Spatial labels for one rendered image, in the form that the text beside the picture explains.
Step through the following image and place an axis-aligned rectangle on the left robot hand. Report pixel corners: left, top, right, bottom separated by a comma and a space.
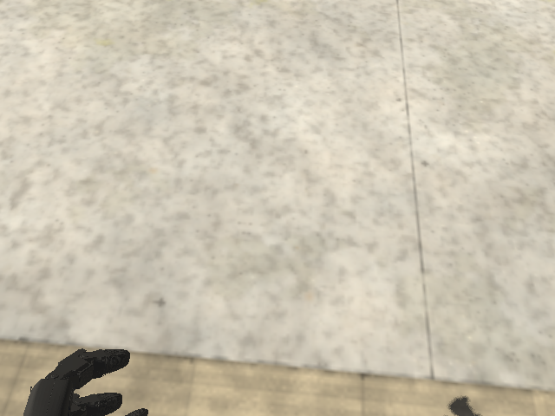
23, 348, 148, 416

